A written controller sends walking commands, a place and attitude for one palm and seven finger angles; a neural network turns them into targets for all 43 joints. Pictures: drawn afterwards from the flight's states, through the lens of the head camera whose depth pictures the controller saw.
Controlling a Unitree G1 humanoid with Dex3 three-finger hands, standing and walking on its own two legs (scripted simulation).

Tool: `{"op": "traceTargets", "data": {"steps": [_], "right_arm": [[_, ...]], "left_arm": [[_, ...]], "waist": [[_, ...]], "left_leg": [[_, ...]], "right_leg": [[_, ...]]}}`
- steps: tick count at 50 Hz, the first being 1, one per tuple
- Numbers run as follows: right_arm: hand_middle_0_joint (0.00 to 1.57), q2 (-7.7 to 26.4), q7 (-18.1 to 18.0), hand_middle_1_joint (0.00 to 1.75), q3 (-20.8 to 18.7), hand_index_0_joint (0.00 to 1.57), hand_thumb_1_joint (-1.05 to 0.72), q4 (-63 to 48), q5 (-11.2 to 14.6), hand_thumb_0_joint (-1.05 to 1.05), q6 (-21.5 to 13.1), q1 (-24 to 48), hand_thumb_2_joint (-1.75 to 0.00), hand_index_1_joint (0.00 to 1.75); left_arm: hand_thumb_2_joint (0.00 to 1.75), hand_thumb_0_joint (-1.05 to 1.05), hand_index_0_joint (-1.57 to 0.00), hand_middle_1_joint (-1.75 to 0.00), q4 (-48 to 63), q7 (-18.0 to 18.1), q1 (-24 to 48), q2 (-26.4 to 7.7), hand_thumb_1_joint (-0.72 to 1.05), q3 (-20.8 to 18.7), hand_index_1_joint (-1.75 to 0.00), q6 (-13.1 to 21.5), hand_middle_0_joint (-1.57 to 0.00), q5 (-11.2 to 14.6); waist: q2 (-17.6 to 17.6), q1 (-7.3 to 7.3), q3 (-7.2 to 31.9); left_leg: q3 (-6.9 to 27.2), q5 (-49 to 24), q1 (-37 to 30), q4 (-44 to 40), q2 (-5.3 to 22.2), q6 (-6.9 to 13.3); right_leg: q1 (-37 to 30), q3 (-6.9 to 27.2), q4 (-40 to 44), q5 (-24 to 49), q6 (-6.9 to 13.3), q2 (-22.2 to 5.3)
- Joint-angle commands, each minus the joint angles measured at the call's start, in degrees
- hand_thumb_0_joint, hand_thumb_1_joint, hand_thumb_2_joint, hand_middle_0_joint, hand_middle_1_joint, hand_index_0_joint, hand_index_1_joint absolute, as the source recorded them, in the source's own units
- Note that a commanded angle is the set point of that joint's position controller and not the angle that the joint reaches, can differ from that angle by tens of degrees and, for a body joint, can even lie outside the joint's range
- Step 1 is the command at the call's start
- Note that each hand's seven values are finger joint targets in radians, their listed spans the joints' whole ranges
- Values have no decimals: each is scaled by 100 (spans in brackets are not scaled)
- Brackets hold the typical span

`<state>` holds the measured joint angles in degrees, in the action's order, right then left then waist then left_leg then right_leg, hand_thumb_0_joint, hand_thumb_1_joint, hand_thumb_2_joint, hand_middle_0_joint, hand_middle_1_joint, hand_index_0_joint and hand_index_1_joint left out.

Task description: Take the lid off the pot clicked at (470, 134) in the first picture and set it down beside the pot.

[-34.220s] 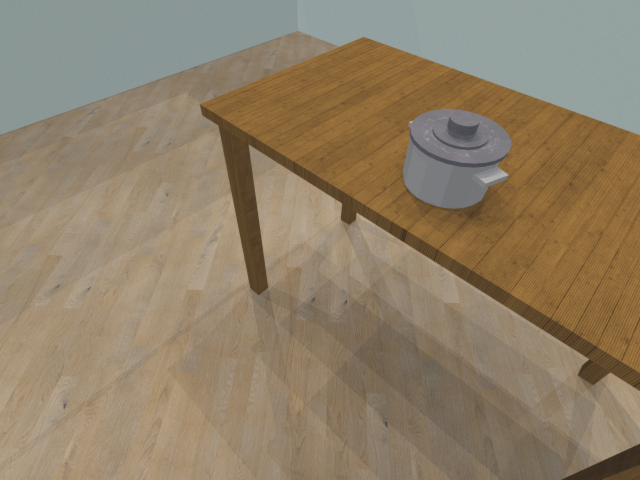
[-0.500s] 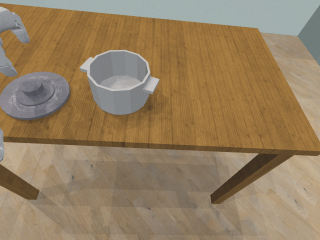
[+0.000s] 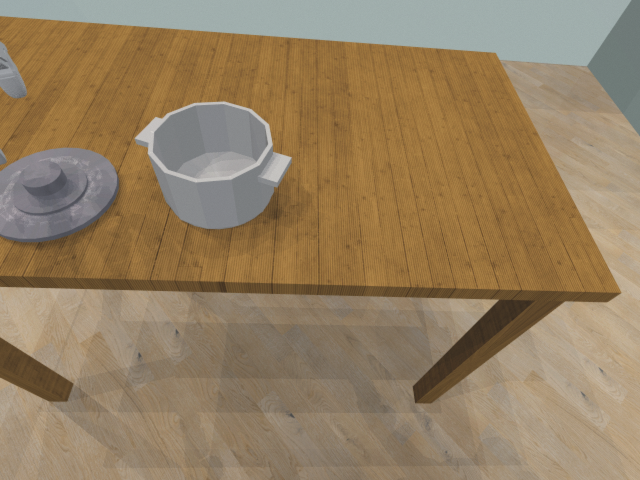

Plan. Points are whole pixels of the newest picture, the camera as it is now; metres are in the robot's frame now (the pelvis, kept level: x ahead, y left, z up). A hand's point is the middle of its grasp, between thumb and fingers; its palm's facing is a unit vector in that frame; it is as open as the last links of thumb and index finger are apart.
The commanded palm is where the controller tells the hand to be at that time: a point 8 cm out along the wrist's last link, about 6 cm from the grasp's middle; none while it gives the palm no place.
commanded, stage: draw the hand back to the body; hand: left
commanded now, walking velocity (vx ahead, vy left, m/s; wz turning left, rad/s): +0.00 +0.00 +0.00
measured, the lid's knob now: (43, 178) +0.52 +0.36 +0.05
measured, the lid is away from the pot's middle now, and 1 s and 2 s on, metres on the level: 0.23 0.23 0.23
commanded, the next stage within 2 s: none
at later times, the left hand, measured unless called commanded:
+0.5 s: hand out of the picture +0.45 +0.30 +0.23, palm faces +0.36 -0.87 -0.35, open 11.0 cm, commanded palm +0.38 +0.33 +0.25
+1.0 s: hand out of the picture +0.36 +0.25 +0.24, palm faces +0.48 -0.85 -0.21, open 9.0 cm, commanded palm +0.30 +0.28 +0.24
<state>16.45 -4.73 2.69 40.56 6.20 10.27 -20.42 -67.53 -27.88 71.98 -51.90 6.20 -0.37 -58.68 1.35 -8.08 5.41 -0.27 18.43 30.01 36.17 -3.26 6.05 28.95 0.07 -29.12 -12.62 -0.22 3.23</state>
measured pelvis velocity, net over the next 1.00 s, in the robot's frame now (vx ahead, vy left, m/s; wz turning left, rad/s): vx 0.02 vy -0.05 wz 0.00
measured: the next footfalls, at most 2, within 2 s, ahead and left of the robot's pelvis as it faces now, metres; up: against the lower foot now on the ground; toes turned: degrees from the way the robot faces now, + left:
none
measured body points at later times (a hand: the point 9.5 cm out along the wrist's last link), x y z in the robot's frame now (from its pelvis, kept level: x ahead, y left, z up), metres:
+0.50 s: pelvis +0.01 -0.01 +0.01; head +0.04 +0.02 +0.46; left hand +0.42 +0.34 +0.25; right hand +0.12 -0.25 -0.09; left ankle -0.02 +0.04 -0.73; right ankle +0.01 -0.13 -0.73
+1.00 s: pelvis +0.02 -0.05 +0.02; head +0.02 -0.05 +0.47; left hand +0.33 +0.30 +0.25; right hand +0.19 -0.29 -0.07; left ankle -0.02 +0.04 -0.73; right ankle +0.01 -0.13 -0.73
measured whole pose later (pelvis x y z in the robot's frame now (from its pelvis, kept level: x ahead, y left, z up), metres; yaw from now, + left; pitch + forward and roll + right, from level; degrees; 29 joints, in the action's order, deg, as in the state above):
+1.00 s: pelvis +0.02 -0.05 +0.02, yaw +0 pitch -1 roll -1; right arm 15.0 -2.9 2.6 39.0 2.9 -1.3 -10.6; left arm -9.9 3.8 17.1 -27.8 -22.4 1.5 4.8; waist 1.3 1.1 0.4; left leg 0.0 15.3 6.1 22.1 -1.5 2.5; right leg 6.9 0.8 -18.5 -10.9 3.2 4.9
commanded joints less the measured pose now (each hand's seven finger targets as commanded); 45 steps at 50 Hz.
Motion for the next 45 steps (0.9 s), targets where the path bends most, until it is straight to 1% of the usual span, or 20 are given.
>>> {"op": "traceTargets", "data": {"steps": [1, 6, 9, 10, 13, 14, 15, 16, 17, 19, 21, 22, 24, 27, 31, 34, 36, 41, 44, 45], "right_arm": [[20, 949, -82, 30, -322, 20, -90, -600, -29, 0, -12, -178, -90, 30], [20, 914, -35, 30, -310, 20, -90, -859, -42, 0, 149, 165, -90, 30], [20, 915, 2, 30, -332, 20, -90, -976, -14, 0, 211, 348, -90, 30], [20, 897, 22, 30, -341, 20, -90, -1005, -33, 0, 227, 386, -90, 30], [20, 883, 14, 30, -327, 20, -90, -1056, -28, 0, 264, 521, -90, 30], [20, 903, 21, 30, -335, 20, -90, -1079, -15, 0, 273, 628, -90, 30], [20, 640, 73, 30, -403, 20, -90, -1484, -13, 0, -97, -277, -90, 30], [20, 819, 65, 30, -308, 20, -90, -1409, -36, 0, -271, 95, -90, 30], [20, 813, -18, 30, -344, 20, -90, -1393, -76, 0, -368, 111, -90, 30], [20, 939, -91, 30, -278, 20, -90, -1240, -108, 0, -503, 199, -90, 30], [20, 878, -51, 30, -283, 20, -90, -1179, -132, 0, -781, 345, -90, 30], [20, 872, -15, 30, -297, 20, -90, -1112, -166, 0, -879, 344, -90, 30], [20, 900, 37, 30, -283, 20, -90, -970, -238, 0, -976, 360, -90, 30], [20, 810, 125, 30, -292, 20, -90, -1016, -271, 0, -1133, 549, -90, 30], [20, 808, 178, 30, -336, 20, -90, -1007, -307, 0, -1256, 720, -90, 30], [20, 767, 202, 30, -340, 20, -90, -1022, -325, 0, -1348, 898, -90, 30], [20, 742, 202, 30, -357, 20, -90, -988, -329, 0, -1358, 937, -90, 30], [20, 663, 164, 30, -343, 20, -90, -996, -315, 0, -1409, 1198, -90, 30], [20, 635, 147, 30, -312, 20, -90, -958, -318, 0, -1414, 1339, -90, 30], [20, 624, 135, 30, -294, 20, -90, -941, -325, 0, -1406, 1382, -90, 30]], "left_arm": [[69, 0, -36, -83, 1403, 279, 2364, -1670, -3, -566, -83, 71, -36, 55], [69, 0, -36, -83, 1827, 288, 1645, -1977, -3, -938, -83, 127, -36, 165], [69, 0, -36, -83, 2214, 260, 1263, -1693, -3, -844, -83, 142, -36, 316], [69, 0, -36, -83, 2362, 273, 1203, -1884, -3, -1025, -83, 132, -36, 321], [69, 0, -36, -83, 2447, 252, 997, -1788, -3, -1008, -83, 107, -36, 407], [69, 0, -36, -83, 2821, 249, 1092, -1681, -3, -925, -83, 126, -36, 474], [69, 0, -36, -83, 3083, 1232, 1598, -601, -3, -2069, -83, 410, -36, 3950], [69, 0, -36, -83, 3247, 1715, 1136, -514, -3, -1853, -83, 545, -36, 4291], [69, 0, -36, -83, 2956, 2063, 634, -298, -3, -2098, -83, 582, -36, 4842], [69, 0, -36, -83, 3034, 2481, 290, -339, -3, -2455, -83, 683, -36, 5461], [69, 0, -36, -82, 3828, 2713, 570, 215, -1, -2211, -82, 829, -36, 5799], [70, 0, -36, -80, 3947, 2816, 343, 284, 2, -2315, -80, 831, -36, 5901], [71, 0, -35, -78, 4029, 2997, -386, -71, 6, -2852, -78, 819, -35, 5961], [72, 0, -34, -74, 4725, 3074, -1104, 288, 13, -2861, -74, 845, -34, 6116], [74, 0, -32, -69, 5447, 3159, -1701, 166, 23, -3220, -69, 828, -32, 6199], [76, 0, -31, -65, 6206, 3173, -2089, 277, 29, -3263, -65, 843, -31, 6241], [77, 0, -30, -62, 6098, 3194, -2693, 410, 34, -3351, -62, 749, -30, 6277], [80, 0, -28, -55, 6785, 3211, -3064, 606, 46, -3309, -55, 683, -28, 6338], [81, 0, -27, -51, 6951, 3216, -3265, 790, 53, -3206, -51, 635, -27, 6369], [82, 0, -26, -50, 6827, 3231, -3335, 818, 55, -3189, -50, 602, -26, 6375]], "waist": [[719, 143, 2160], [659, 290, 2143], [641, 291, 2049], [669, 332, 2157], [482, 307, 1955], [725, 287, 1965], [966, 208, 1406], [1074, 318, 1479], [739, 306, 1304], [185, 382, 1149], [580, 359, 1322], [752, 408, 1306], [941, 572, 1181], [887, 651, 1210], [573, 738, 1341], [767, 781, 1478], [445, 812, 1315], [469, 833, 1313], [462, 824, 1006], [275, 821, 811]], "left_leg": [[310, -2877, -1664, -278, 261, -362], [192, -2898, -1455, -319, 240, -266], [225, -3086, -1657, -381, 276, -263], [250, -3082, -1696, -359, 285, -244], [228, -2733, -1612, -451, 272, -194], [281, -2948, -1815, -480, 292, -223], [751, -2268, -3036, -805, 769, -624], [1319, -1919, -3581, -1103, 961, -758], [1256, -1582, -3451, -1195, 1001, -699], [879, -1223, -2893, -1305, 837, -572], [760, -1825, -3092, -1332, 828, -653], [770, -2162, -3211, -1342, 851, -720], [630, -2753, -3149, -1314, 809, -774], [492, -3716, -3212, -1281, 797, -805], [323, -4175, -3199, -1243, 778, -718], [249, -4515, -3293, -1208, 750, -699], [180, -4479, -3137, -1213, 736, -630], [66, -3999, -3073, -1285, 638, -492], [18, -3445, -2918, -1364, 579, -450], [-2, -3104, -2758, -1416, 549, -429]], "right_leg": [[-763, -105, 91, 1162, 251, 97], [-1212, -31, 64, 1423, 249, 6], [-1155, -64, 123, 1400, 268, -13], [-1209, -13, 103, 1359, 245, -27], [-1232, -42, 173, 1244, 248, -43], [-1145, -70, 216, 1255, 287, -49], [-144, -151, 263, 587, 392, -154], [-20, -54, 353, 42, 394, -114], [-69, -1, 446, -77, 385, -123], [-729, 18, 671, 253, 386, -104], [-1043, 22, 727, 638, 366, -111], [-1099, 11, 744, 703, 371, -97], [-1377, -3, 823, 987, 394, -93], [-1775, -35, 831, 1484, 355, -103], [-2177, 5, 852, 1941, 301, -120], [-2400, 32, 855, 2232, 283, -147], [-2491, 40, 859, 2338, 258, -146], [-2689, 95, 905, 2439, 236, -182], [-2656, 94, 983, 2232, 254, -184], [-2650, 97, 1012, 2150, 256, -180]]}}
